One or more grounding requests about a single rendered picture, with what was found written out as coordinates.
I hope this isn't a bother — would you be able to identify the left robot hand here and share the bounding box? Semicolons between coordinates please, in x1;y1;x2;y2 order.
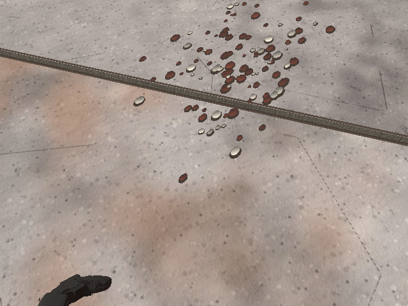
38;274;112;306

